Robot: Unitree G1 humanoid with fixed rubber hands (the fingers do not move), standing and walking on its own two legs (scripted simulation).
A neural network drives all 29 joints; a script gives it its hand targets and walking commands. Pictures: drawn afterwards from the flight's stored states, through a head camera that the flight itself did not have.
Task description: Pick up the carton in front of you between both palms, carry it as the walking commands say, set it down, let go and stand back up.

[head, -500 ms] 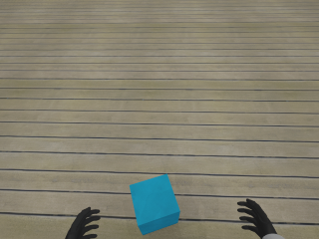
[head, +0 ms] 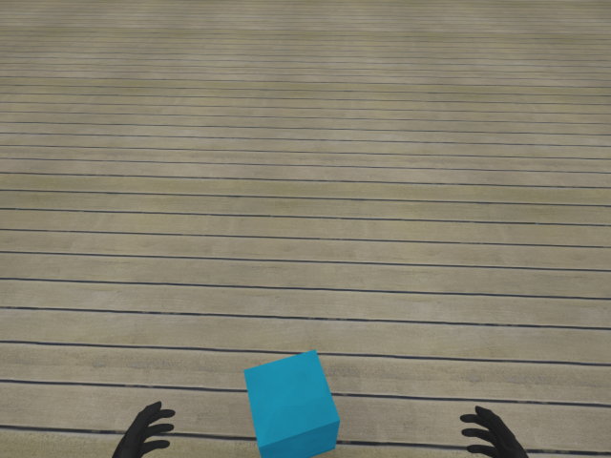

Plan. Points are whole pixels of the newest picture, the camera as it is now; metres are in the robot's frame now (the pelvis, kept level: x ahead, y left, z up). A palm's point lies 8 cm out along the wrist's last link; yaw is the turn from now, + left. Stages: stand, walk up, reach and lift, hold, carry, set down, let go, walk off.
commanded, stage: stand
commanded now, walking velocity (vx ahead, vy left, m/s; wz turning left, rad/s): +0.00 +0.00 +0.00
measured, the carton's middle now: (291, 411) +0.43 +0.07 -0.64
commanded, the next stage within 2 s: none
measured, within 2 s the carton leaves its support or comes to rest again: neither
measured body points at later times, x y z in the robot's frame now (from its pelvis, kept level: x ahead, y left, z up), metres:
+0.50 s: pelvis +0.04 +0.03 +0.00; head +0.04 +0.05 +0.45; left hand +0.18 +0.31 -0.11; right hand +0.15 -0.27 -0.09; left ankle +0.02 +0.11 -0.73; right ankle -0.03 -0.09 -0.73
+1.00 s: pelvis +0.02 +0.03 +0.01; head +0.01 +0.05 +0.46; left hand +0.14 +0.33 -0.11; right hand +0.12 -0.29 -0.09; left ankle +0.02 +0.11 -0.73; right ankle -0.03 -0.09 -0.73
